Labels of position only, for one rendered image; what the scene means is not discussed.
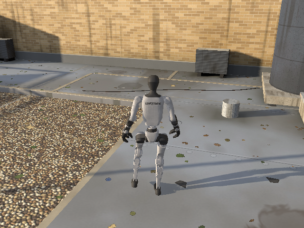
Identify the robot left upper arm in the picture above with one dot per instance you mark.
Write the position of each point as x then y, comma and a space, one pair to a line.
135, 106

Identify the robot left hand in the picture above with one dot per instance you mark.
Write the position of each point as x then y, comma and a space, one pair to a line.
126, 135

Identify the robot right upper arm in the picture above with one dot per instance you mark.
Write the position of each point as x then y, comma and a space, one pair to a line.
170, 108

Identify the humanoid robot head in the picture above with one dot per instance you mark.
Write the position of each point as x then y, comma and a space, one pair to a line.
153, 82

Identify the left robot forearm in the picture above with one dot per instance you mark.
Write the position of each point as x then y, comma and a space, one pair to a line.
128, 125

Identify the robot right hand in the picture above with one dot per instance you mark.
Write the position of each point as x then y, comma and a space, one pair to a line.
173, 131

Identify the right robot forearm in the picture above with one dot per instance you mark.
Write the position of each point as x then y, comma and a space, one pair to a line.
175, 124

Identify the right robot shin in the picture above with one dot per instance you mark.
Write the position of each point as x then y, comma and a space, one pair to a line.
159, 172

